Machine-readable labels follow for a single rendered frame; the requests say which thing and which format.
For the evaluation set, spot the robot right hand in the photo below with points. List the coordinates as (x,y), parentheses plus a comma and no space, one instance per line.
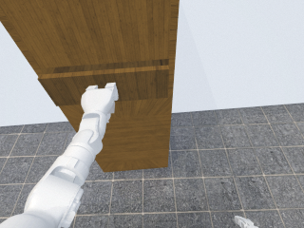
(243,222)

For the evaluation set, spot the robot left hand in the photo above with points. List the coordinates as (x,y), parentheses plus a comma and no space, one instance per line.
(100,99)

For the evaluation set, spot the handle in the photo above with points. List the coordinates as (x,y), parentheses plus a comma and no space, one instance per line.
(112,110)

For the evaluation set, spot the cabinet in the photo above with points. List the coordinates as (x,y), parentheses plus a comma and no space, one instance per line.
(69,33)

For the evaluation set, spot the drawer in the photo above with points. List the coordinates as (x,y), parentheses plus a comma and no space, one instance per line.
(137,80)

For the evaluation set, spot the robot left upper arm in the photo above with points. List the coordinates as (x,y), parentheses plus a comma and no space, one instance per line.
(54,205)

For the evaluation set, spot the left robot forearm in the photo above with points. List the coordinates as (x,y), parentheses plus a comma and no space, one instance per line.
(74,164)

